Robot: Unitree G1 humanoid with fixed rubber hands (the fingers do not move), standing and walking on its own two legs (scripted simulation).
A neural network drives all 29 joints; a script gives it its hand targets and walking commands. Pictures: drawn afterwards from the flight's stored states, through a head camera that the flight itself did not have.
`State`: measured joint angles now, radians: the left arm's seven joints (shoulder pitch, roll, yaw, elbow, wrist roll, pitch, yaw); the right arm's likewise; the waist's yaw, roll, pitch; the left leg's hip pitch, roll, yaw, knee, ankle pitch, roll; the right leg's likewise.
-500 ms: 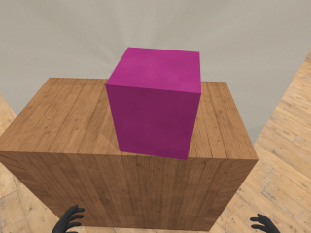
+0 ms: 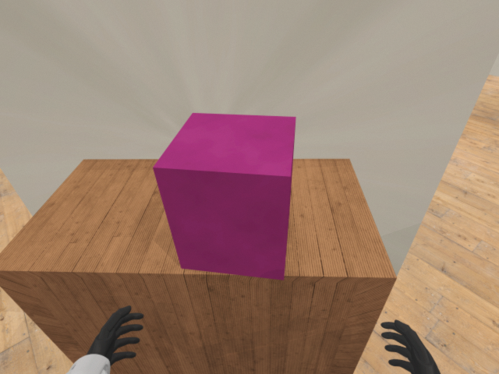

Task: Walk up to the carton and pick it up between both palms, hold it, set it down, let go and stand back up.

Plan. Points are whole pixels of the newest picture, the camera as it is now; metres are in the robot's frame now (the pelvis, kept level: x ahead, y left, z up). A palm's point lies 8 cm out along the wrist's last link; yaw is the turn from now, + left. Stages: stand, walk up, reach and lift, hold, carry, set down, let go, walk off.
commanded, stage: reach and lift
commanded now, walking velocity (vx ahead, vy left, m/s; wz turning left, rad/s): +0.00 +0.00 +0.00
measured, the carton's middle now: (237, 194) +0.44 +0.04 +0.10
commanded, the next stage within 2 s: none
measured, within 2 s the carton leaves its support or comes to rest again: neither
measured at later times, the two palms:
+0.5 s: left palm (91, 322) +0.21 +0.25 +0.05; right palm (397, 343) +0.17 -0.18 +0.05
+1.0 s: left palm (95, 290) +0.23 +0.24 +0.10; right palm (381, 298) +0.20 -0.16 +0.11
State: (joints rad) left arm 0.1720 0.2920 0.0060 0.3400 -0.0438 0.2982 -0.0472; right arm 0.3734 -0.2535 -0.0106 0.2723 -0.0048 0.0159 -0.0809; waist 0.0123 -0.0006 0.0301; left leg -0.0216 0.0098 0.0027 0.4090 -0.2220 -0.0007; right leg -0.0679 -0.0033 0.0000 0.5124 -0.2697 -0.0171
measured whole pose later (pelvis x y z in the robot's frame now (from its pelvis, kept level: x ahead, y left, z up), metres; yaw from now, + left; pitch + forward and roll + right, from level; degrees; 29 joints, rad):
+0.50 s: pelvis +0.01 +0.03 +0.01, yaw +0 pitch -9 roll +0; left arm 0.27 0.29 0.02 -0.07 -0.15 0.32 -0.08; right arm 0.53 -0.19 0.01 -0.28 0.10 0.24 -0.14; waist 0.02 0.00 0.04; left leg -0.01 0.01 0.00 0.36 -0.20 -0.01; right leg -0.01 0.00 0.00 0.36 -0.21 -0.01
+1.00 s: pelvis +0.01 +0.03 +0.01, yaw +0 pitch -8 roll +0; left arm 0.21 0.29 0.04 -0.24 -0.24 0.40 -0.08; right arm 0.39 -0.17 0.04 -0.48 0.17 0.41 -0.22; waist 0.02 0.00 0.04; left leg -0.01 0.01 0.00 0.36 -0.20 -0.01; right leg -0.01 0.00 0.00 0.36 -0.21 0.00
